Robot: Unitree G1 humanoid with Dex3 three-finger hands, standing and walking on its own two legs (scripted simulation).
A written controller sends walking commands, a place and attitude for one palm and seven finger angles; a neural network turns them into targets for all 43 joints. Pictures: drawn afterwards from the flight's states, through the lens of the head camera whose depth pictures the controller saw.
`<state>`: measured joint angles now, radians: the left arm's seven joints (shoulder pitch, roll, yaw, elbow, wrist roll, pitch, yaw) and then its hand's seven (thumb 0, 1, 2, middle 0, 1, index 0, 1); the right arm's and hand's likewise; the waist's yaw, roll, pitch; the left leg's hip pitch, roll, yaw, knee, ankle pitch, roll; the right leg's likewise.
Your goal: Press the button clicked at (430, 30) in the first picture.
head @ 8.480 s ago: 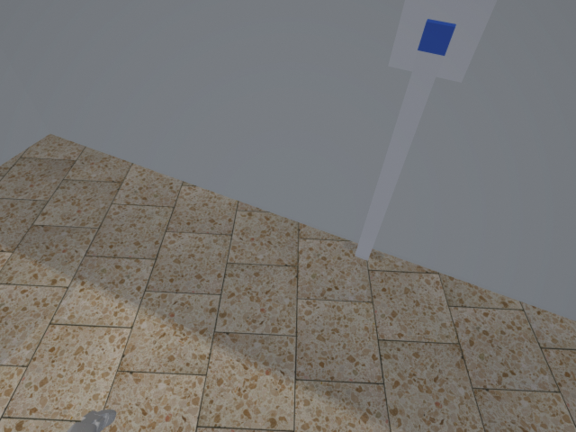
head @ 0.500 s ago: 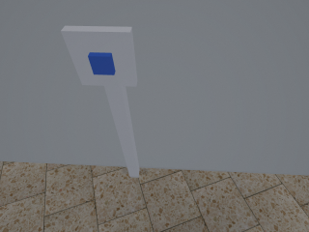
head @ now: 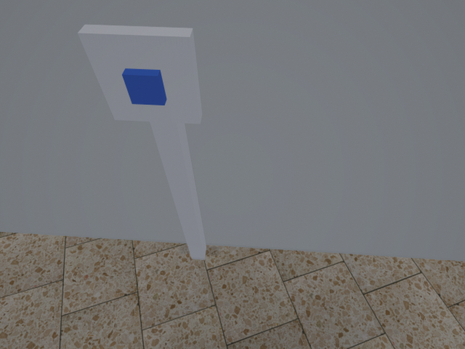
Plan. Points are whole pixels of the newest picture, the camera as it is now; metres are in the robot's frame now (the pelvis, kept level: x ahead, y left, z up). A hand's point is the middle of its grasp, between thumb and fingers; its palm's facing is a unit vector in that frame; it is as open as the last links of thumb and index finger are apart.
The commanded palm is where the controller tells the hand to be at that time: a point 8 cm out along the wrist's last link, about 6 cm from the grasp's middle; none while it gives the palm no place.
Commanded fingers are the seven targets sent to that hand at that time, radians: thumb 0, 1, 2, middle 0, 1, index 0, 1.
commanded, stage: come to a stop and stand still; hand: left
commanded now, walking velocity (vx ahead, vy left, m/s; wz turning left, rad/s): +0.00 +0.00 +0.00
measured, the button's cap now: (146, 86) +0.51 +0.20 +0.17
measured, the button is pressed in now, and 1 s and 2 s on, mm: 0 0 0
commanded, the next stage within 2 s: look again from close up in 0.68 s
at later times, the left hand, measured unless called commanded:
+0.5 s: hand out of the picture -0.07 +0.24 -0.17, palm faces +0.05 -0.98 -0.20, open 7.3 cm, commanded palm none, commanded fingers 0.00 0.90 0.90 -0.20 -0.30 -0.20 -0.30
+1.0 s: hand out of the picture -0.09 +0.19 -0.17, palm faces +0.06 -0.99 -0.14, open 7.3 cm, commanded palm none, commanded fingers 0.00 0.90 0.90 -0.20 -0.30 -0.20 -0.30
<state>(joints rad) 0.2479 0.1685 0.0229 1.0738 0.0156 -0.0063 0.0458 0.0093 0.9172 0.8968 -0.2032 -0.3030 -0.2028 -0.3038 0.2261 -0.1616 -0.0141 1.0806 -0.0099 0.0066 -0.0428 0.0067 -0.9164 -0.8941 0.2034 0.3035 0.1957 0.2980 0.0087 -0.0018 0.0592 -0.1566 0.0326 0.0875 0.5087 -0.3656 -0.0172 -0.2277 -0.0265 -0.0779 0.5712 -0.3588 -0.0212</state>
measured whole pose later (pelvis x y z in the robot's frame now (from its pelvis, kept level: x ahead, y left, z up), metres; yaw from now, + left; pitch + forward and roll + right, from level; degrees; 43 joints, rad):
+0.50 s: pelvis -0.07 +0.05 +0.00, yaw +2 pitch -2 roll -1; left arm 0.33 0.19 0.00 1.01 0.03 0.02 0.02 0.01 0.91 0.90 -0.20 -0.30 -0.20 -0.30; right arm 0.28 -0.18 0.00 0.98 -0.02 0.02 0.00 0.00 -0.92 -0.89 0.21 0.30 0.20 0.30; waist 0.01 -0.01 0.00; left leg -0.27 -0.04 0.07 0.51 -0.21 0.08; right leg -0.25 -0.06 -0.03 0.50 -0.25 0.01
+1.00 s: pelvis -0.06 +0.04 +0.01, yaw +2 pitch +0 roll +0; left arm 0.37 0.13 -0.02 1.09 0.02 -0.02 0.03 0.01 0.91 0.90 -0.20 -0.30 -0.20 -0.30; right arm 0.31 -0.14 0.01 1.09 -0.01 0.00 -0.01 0.01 -0.91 -0.89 0.20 0.30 0.20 0.30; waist 0.00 -0.02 0.00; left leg -0.26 -0.03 0.06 0.47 -0.20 0.06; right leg -0.25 -0.03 -0.01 0.48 -0.22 0.02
